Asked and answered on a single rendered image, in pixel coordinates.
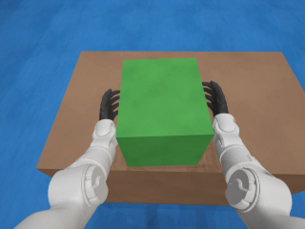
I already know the right robot upper arm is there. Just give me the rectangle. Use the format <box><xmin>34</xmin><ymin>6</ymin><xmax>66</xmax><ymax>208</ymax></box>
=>
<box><xmin>225</xmin><ymin>168</ymin><xmax>305</xmax><ymax>229</ymax></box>

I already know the right robot hand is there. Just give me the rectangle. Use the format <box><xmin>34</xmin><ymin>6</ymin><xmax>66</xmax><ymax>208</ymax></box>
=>
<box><xmin>202</xmin><ymin>80</ymin><xmax>229</xmax><ymax>117</ymax></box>

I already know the left robot hand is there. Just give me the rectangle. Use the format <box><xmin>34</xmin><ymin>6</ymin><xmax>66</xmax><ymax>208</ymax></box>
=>
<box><xmin>99</xmin><ymin>89</ymin><xmax>120</xmax><ymax>121</ymax></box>

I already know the left robot forearm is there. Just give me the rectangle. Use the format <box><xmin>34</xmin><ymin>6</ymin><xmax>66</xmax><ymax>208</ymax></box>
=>
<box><xmin>48</xmin><ymin>119</ymin><xmax>118</xmax><ymax>202</ymax></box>

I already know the right robot forearm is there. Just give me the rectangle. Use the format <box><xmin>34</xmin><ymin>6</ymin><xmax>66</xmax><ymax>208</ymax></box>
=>
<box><xmin>212</xmin><ymin>113</ymin><xmax>293</xmax><ymax>204</ymax></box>

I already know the pedestal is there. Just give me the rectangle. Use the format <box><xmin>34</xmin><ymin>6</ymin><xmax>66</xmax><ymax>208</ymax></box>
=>
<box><xmin>35</xmin><ymin>51</ymin><xmax>305</xmax><ymax>206</ymax></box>

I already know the carton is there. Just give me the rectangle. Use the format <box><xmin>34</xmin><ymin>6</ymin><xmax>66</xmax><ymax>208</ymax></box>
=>
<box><xmin>115</xmin><ymin>57</ymin><xmax>214</xmax><ymax>167</ymax></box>

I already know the left robot upper arm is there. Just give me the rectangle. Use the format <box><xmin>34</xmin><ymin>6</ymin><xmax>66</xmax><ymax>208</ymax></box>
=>
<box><xmin>13</xmin><ymin>164</ymin><xmax>109</xmax><ymax>229</ymax></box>

